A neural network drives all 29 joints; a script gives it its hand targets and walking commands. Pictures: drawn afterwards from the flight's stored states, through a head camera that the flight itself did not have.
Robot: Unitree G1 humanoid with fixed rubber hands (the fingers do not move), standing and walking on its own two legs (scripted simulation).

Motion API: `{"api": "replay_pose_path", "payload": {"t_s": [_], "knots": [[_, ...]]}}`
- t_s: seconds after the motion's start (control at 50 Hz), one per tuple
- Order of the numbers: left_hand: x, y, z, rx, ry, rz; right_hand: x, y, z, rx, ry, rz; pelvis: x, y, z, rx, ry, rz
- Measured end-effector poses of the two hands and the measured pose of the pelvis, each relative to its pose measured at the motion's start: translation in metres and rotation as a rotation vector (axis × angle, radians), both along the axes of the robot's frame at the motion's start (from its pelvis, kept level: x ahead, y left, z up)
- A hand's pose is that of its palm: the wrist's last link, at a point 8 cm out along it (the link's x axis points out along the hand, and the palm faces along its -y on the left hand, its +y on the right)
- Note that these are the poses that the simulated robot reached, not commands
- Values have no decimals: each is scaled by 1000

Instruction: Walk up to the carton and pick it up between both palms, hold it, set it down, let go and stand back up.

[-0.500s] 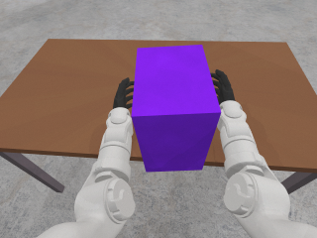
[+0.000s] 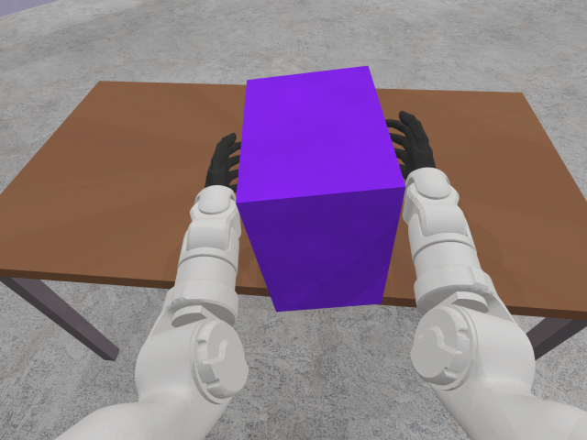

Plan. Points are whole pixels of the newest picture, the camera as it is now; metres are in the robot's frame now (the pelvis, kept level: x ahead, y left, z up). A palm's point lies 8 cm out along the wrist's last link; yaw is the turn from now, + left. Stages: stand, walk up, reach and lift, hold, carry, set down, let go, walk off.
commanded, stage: reach and lift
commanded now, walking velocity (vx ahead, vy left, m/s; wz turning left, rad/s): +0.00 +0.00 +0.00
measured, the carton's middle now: (318, 198) +0.47 -0.01 +0.06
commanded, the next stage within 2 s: hold in 1.74 s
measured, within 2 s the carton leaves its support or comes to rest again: neither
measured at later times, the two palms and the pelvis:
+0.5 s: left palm (218, 181) +0.42 +0.13 +0.15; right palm (426, 159) +0.44 -0.14 +0.17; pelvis -0.01 +0.00 +0.00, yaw +0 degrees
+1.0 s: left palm (207, 177) +0.41 +0.13 +0.17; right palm (429, 152) +0.42 -0.14 +0.20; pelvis -0.01 +0.00 +0.00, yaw +0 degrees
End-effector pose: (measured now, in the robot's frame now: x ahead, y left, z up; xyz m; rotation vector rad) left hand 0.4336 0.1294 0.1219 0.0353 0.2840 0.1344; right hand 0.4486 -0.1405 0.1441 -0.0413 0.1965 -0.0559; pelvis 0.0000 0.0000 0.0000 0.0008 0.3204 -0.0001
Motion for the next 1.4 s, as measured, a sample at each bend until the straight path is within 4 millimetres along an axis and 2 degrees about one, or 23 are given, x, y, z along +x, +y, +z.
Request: {"api": "replay_pose_path", "payload": {"t_s": [0.22,0.58,0.82,1.06,1.2,1.4], "knots": [[-3,0,17,1,2,-9,-5,-2,18,1,0,13,-4,-1,1,0,-42,-6],[-12,-4,30,5,4,5,-12,-4,31,-3,-6,2,-8,-5,2,0,-80,-6],[-17,-1,46,9,-17,-1,-17,-1,51,-3,-28,-2,-11,-5,3,0,-116,-4],[-32,4,48,6,-5,6,-32,5,51,-4,-13,-6,-15,-1,4,0,-164,-3],[-41,5,59,14,-35,15,-41,7,59,2,-39,-10,-20,1,4,0,-181,-1],[-60,4,60,9,-25,3,-62,5,62,0,-26,-21,-29,1,5,-1,-220,-2]]}}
